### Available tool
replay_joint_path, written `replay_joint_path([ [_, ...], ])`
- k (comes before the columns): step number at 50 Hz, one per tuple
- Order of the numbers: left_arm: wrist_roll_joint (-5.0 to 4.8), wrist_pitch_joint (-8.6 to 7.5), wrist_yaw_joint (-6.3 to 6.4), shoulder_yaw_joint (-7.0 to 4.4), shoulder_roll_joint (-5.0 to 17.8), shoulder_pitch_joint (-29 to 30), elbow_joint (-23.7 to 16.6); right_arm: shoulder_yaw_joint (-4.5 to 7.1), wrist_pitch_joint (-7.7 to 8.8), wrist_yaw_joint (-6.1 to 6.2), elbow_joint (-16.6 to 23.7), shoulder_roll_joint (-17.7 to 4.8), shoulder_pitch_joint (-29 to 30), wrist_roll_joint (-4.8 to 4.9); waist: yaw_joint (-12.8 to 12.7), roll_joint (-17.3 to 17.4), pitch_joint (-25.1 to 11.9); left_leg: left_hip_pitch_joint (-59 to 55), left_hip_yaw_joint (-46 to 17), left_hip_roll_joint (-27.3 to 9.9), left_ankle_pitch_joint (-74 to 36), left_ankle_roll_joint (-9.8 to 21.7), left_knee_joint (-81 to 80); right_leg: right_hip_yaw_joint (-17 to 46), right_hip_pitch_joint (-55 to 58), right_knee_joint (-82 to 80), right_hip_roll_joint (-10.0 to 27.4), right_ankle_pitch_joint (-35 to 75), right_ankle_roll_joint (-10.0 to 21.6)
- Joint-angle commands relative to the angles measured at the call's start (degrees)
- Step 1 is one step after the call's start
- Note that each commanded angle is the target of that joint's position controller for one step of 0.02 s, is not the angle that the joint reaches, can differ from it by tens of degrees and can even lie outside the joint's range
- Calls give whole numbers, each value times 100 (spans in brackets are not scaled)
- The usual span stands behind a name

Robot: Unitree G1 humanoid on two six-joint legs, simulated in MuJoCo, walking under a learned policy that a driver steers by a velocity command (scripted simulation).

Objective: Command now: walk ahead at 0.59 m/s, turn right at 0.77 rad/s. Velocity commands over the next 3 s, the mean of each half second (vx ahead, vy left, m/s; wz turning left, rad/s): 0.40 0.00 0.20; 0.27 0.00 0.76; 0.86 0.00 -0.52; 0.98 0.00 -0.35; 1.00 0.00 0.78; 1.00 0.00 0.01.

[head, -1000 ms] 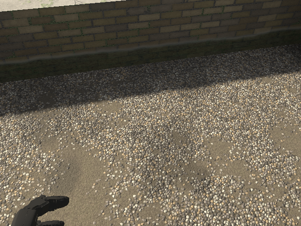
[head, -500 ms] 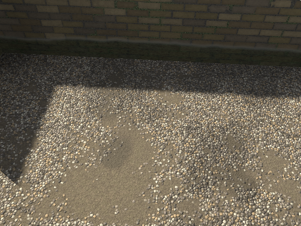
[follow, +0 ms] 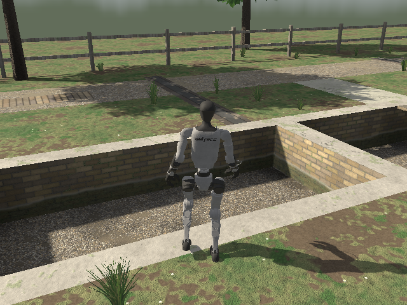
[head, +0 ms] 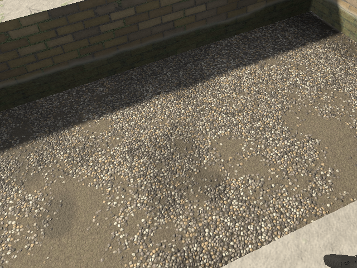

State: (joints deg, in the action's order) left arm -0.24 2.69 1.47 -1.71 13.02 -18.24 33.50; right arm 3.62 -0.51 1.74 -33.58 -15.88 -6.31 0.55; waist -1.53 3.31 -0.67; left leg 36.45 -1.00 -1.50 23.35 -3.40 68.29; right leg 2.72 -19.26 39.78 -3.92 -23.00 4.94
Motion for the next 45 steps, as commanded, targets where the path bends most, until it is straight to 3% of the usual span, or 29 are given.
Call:
replay_joint_path([
  [1,77,-289,98,-61,708,770,-646,63,355,-11,637,-381,263,-139,378,-815,266,1557,-376,-106,-1221,-80,385,2508,273,-1906,1400,-1248,1042],
  [2,226,-198,36,-208,925,874,-575,-118,55,-117,345,-230,176,-567,252,-987,-360,803,132,-28,-1510,-156,-25,1689,111,-2058,906,-335,787],
  [4,142,-229,-44,-136,766,704,-483,-233,-116,-162,356,-61,230,-401,143,-1174,-236,157,403,-64,-1767,-143,-897,1161,-87,-1960,674,307,643],
  [6,142,-254,-126,-175,885,366,-363,-259,-124,-204,450,-100,522,-236,-123,-1137,-99,-273,477,-75,-1707,43,-1857,1041,19,-1883,800,511,637],
  [7,-49,-376,-80,-79,744,244,-291,-281,144,-176,569,-8,665,106,-188,-710,286,-344,180,-179,-1502,179,-2060,1280,20,-1724,1292,638,852],
  [8,-10,-361,-85,-117,873,-87,-45,-264,227,-198,452,-58,488,174,-234,-705,253,-181,252,-112,-1057,356,-2100,1357,394,-1666,1452,1043,951],
  [9,-5,-335,-99,-153,958,-251,111,-224,287,-234,395,-169,264,202,-271,-836,267,-82,207,-123,-861,522,-2260,1364,655,-1567,1598,1419,991],
  [10,314,-258,-124,-248,1147,-415,110,-187,120,-258,194,-215,-88,-207,-301,-988,-159,-430,636,223,-327,616,-2431,949,911,-1336,1266,1983,748],
  [11,248,-208,-96,-207,1053,-319,100,-188,95,-293,172,-142,-182,-194,-312,-1052,-99,-844,669,413,-355,724,-2470,905,833,-1195,1256,2638,590],
  [13,136,-184,-60,-199,982,268,4,-86,103,-267,-63,-192,-1113,-131,367,-845,-148,-2124,516,488,-941,976,-3505,249,344,156,858,2890,223],
  [14,81,-194,-24,-197,763,515,-227,38,142,-283,-44,-648,-1859,-153,663,189,-666,-3323,-1904,-680,-1502,1355,-4002,-247,-672,2442,395,1810,-167],
  [15,153,-163,-57,-237,893,781,-554,279,99,-352,-113,-1429,-2053,-1,630,1358,-1006,-4491,-4640,-1605,-1415,2134,-4927,-243,-2780,3555,-529,-1194,-453],
  [16,227,-171,15,-223,952,1005,-484,326,75,-335,-24,-1344,-1924,123,633,876,-843,-4511,-4879,-1752,-961,2321,-4965,443,-3421,4070,-100,-1009,-463],
  [17,187,-160,68,-224,1022,1286,-410,234,78,-249,22,-939,-1664,59,551,478,-403,-3819,-4146,-1565,-1123,2266,-4866,395,-3399,4123,73,-599,-549],
  [18,165,-122,95,-201,964,1361,-371,166,54,-179,40,-701,-1414,-10,305,110,-150,-3028,-3505,-1305,-1529,2107,-4770,344,-3077,3912,258,-200,-642],
  [19,134,-27,121,-196,923,1356,-332,123,14,-124,100,-602,-1169,24,108,16,-19,-2296,-2957,-1013,-2206,1909,-4772,270,-2620,3525,389,106,-741],
  [23,174,253,155,-225,842,1135,-95,100,-67,-140,186,-719,-941,7,-40,198,-410,-1646,-2221,-426,-2586,1628,-4743,46,-1733,2924,248,640,-911],
  [28,185,212,173,-137,734,1506,-158,161,-348,-108,207,-846,-1117,24,301,159,-336,-2083,-2473,-150,-1881,1509,-4607,178,-1921,1789,268,1026,-873],
  [31,147,64,2,-82,740,1881,-224,257,-470,-78,219,-1017,-1103,-9,600,370,-182,-2445,-3036,-91,-927,1548,-4736,266,-2046,1140,82,736,-852],
  [33,77,-49,-30,-72,804,1904,-239,305,-509,-124,260,-1107,-958,-56,657,544,-170,-2559,-3261,-92,-1242,1587,-4649,328,-1793,664,-5,452,-817],
  [35,-6,-124,25,-53,913,1827,-259,333,-531,-103,328,-1240,-499,-82,576,789,-253,-2521,-3437,-62,-1928,1478,-4630,482,-1085,-76,-43,425,-804],
  [37,49,-150,71,-48,953,1039,-76,300,-531,-73,495,-1222,60,-65,182,794,-271,-1825,-3461,84,-1874,1081,-4439,498,328,-1191,14,729,-642],
  [38,89,-141,95,-22,827,613,18,261,-512,-21,502,-1085,114,12,-11,374,-522,-1002,-3272,346,-406,743,-4126,539,1693,-1787,321,1492,-570],
  [39,246,-116,98,-10,891,369,-64,150,-519,7,427,-608,-277,128,-59,-922,-1037,-96,-2316,929,1562,432,-2461,1352,3025,-1815,1390,808,-343],
  [40,309,-5,110,-91,1222,562,-235,140,-563,5,537,-576,-351,132,-77,-1873,-764,845,-1317,1355,1439,291,-1181,2298,2568,-1873,2075,479,-169],
  [41,282,9,146,-103,1187,657,-253,236,-489,-41,470,-872,-93,-5,-119,-1450,-452,828,-1292,1093,682,229,-575,2451,1719,-1985,2111,641,-209],
  [42,250,-17,145,-21,1007,983,-335,261,-451,-89,461,-907,-32,10,81,-1159,-324,567,-1271,936,95,173,-318,2084,1070,-2060,1961,507,-370],
  [43,241,-82,133,50,901,1356,-457,265,-452,-150,431,-901,-22,58,241,-1160,-288,191,-1231,920,-207,76,-212,1748,544,-2168,1773,464,-439],
  [45,248,-205,41,105,808,1436,-515,233,-441,-158,248,-913,-208,-39,282,-1175,-239,-78,-1158,909,-422,76,-9,1483,95,-2223,1609,817,-266],
])
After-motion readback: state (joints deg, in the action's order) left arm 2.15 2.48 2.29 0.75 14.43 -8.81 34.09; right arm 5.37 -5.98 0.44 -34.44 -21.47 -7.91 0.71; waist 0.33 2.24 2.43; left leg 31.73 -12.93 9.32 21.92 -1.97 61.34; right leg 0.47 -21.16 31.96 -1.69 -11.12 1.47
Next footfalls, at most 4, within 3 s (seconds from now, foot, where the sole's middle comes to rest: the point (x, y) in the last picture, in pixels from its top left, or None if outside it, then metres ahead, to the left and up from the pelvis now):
0.26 left None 0.20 0.10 -0.76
0.76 right None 0.32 -0.08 -0.76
1.14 left None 0.17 0.09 -0.76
1.98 left None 0.19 0.01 -0.76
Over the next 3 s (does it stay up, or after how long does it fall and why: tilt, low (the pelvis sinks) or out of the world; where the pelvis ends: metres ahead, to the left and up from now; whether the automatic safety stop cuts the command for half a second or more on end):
stays up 0.17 -0.06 -0.02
